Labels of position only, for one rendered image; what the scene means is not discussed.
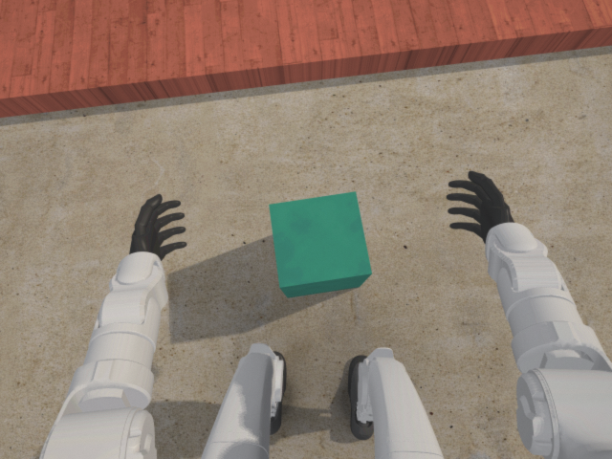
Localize robot right thigh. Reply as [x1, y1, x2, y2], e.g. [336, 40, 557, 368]
[359, 357, 444, 459]

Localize robot left upper arm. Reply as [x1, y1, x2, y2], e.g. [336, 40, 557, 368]
[43, 406, 157, 459]

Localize right robot hand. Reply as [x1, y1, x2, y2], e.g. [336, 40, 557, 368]
[447, 171, 514, 245]

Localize carton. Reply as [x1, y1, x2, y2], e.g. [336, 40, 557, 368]
[269, 191, 372, 298]

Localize robot left forearm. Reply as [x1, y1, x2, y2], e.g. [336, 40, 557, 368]
[39, 251, 168, 459]

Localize left robot hand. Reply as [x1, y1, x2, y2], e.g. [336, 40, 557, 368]
[129, 194, 186, 261]

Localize left robot foot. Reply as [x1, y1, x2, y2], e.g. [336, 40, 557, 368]
[270, 351, 287, 435]

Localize robot right upper arm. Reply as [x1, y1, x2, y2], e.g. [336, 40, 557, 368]
[516, 368, 612, 459]

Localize robot right forearm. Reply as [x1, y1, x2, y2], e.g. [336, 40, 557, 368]
[485, 223, 612, 373]

